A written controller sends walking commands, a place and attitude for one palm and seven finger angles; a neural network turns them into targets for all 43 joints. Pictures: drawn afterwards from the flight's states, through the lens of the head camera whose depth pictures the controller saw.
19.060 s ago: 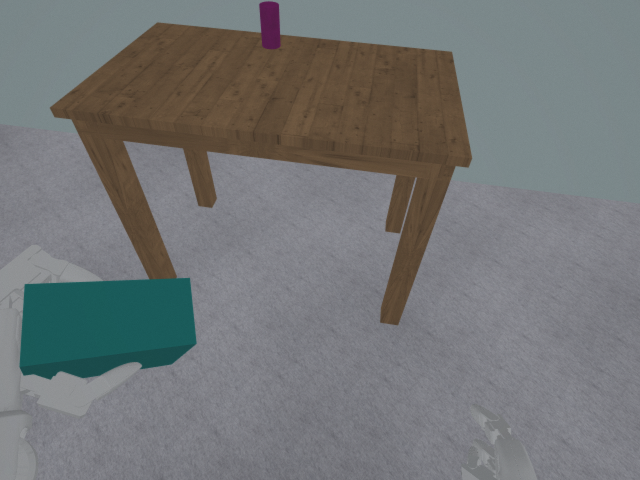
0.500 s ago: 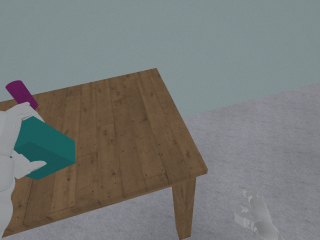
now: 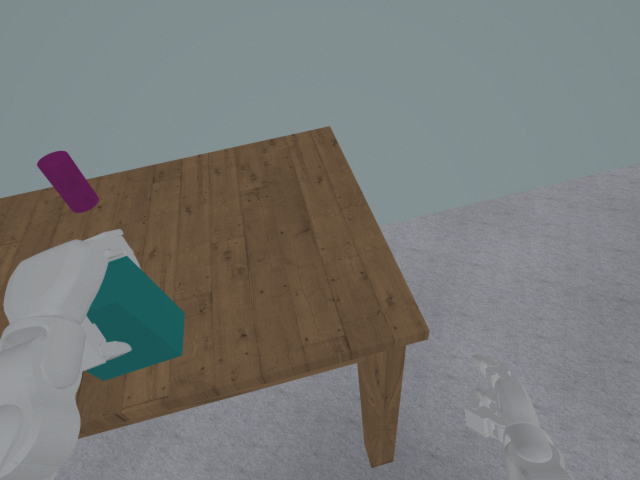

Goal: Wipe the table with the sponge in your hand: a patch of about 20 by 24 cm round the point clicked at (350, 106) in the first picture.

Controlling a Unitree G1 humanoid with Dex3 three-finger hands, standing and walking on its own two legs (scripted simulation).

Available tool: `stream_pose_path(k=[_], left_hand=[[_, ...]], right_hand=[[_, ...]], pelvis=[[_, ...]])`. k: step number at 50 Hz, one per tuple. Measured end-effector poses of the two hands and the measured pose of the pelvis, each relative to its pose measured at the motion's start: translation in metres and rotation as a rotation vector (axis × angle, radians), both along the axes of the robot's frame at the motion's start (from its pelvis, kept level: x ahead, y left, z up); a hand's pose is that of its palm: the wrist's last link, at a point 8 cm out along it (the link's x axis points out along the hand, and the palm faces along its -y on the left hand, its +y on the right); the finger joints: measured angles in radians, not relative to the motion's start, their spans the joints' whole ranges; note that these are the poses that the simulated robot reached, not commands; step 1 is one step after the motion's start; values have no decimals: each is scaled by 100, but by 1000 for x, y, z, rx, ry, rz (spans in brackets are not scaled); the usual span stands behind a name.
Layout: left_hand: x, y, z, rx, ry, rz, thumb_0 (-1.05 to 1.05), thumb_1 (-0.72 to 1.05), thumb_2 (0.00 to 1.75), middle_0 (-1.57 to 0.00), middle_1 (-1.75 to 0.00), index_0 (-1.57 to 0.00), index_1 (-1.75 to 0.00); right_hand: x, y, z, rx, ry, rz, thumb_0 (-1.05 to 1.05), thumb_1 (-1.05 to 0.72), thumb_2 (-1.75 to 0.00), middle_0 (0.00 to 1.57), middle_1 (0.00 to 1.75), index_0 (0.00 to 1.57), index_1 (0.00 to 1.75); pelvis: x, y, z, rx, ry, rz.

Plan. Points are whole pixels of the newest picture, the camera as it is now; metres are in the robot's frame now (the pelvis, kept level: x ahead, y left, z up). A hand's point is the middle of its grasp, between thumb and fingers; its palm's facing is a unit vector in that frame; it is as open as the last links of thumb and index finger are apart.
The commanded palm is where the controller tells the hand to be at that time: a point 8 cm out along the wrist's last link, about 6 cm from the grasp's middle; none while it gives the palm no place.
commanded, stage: turn the palm down, sponge in hand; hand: left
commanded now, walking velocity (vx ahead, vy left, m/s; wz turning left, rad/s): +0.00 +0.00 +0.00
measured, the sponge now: (125, 330) +0.23 +0.28 +0.09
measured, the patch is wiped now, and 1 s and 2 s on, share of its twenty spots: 0.00 0.00 0.00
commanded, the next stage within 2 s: move the sponge above the wiping area in 0.34 s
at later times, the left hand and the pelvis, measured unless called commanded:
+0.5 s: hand (148, 313) +0.23 +0.23 +0.14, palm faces +0.02 -0.06 -1.00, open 10.3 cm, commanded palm +0.20 +0.25 +0.23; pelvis +0.00 -0.02 +0.00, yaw -1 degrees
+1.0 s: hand (127, 289) +0.25 +0.25 +0.16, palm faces +0.14 +0.00 -0.99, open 10.3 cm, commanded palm +0.21 +0.26 +0.21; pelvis +0.01 -0.03 +0.00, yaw -1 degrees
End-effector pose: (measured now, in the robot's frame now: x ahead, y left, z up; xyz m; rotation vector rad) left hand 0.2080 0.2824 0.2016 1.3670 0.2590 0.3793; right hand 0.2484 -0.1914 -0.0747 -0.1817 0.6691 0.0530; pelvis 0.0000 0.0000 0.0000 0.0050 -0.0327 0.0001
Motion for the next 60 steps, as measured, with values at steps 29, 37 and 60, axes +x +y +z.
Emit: stream_pose_path(k=[29, 37, 60], left_hand=[[6, -46, 20, 203, -54, -160, 0, -53, 105, -71, -132, -74, -132], [7, -13, 21, 87, -46, 53, 0, -53, 105, -71, -132, -73, -133], [15, -3, -17, 50, 75, 33, 0, -53, 105, -70, -133, -73, -134]], right_hand=[[-6, -39, -4, -15, 9, -33, 1, -91, -90, 20, 30, 20, 30], [-10, -44, -6, 27, 1, -64, 1, -91, -90, 20, 30, 20, 30], [-11, -42, -7, -3, 5, -79, 1, -91, -90, 20, 30, 20, 30]], pelvis=[[4, -26, -2, 11, -34, -24], [4, -29, -2, 12, -20, -13], [7, -19, -1, 8, -9, -12]])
